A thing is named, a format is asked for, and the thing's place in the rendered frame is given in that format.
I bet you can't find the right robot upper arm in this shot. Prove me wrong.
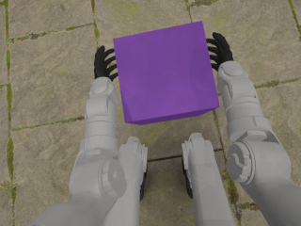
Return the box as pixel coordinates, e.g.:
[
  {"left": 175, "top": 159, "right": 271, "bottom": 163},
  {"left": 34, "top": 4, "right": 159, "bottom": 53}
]
[{"left": 226, "top": 140, "right": 301, "bottom": 226}]

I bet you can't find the right robot hand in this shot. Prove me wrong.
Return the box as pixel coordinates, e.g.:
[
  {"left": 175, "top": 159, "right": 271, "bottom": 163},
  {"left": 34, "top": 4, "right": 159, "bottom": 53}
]
[{"left": 206, "top": 32, "right": 233, "bottom": 71}]

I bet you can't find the left robot upper arm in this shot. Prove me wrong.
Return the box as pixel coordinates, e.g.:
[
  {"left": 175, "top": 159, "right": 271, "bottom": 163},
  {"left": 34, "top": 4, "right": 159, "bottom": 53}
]
[{"left": 25, "top": 157, "right": 127, "bottom": 226}]

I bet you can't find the left robot forearm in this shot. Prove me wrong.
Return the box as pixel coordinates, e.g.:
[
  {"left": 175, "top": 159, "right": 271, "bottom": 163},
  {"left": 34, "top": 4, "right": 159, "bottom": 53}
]
[{"left": 69, "top": 76, "right": 119, "bottom": 191}]

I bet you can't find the robot left foot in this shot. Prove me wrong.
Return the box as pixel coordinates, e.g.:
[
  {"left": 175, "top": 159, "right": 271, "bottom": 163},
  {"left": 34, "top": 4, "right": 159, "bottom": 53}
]
[{"left": 139, "top": 163, "right": 148, "bottom": 201}]

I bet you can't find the right robot thigh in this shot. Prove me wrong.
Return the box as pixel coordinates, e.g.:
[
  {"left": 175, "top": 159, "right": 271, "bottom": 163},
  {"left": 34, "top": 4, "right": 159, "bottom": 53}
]
[{"left": 182, "top": 137, "right": 235, "bottom": 226}]

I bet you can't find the carton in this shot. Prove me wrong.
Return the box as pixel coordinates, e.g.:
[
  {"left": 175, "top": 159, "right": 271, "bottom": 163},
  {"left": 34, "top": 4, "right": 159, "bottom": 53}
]
[{"left": 113, "top": 21, "right": 220, "bottom": 125}]

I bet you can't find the left robot hand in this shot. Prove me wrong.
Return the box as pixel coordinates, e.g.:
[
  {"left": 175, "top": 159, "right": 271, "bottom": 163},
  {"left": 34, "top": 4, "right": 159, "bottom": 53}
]
[{"left": 94, "top": 45, "right": 119, "bottom": 82}]

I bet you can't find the right robot forearm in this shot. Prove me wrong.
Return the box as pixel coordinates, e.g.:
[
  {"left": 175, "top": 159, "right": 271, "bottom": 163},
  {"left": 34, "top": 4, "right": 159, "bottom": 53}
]
[{"left": 216, "top": 60, "right": 292, "bottom": 172}]

